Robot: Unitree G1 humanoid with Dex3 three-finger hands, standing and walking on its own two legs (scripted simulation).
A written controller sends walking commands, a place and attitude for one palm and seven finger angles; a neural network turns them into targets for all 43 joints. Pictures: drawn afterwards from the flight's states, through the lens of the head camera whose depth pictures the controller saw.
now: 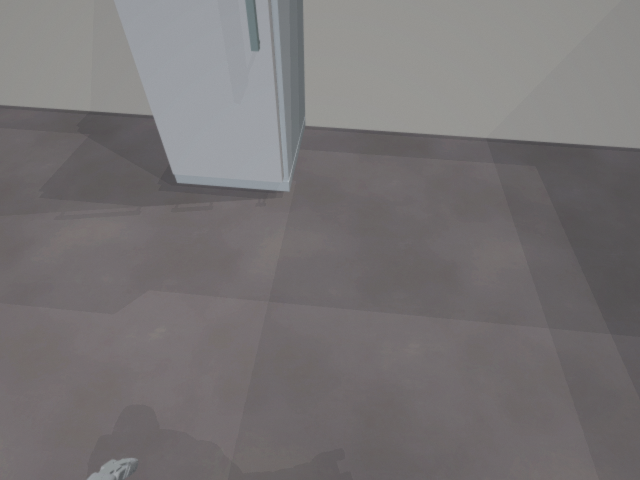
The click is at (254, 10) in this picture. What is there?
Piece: fridge door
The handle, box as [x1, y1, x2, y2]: [245, 0, 259, 51]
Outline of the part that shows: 245,0 251,50 258,51 259,40 257,32 255,3 254,0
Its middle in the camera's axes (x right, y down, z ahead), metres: -0.22 -0.79 +1.17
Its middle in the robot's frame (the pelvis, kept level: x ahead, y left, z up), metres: +1.41 +0.31 +0.14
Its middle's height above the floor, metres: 0.91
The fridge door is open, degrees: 0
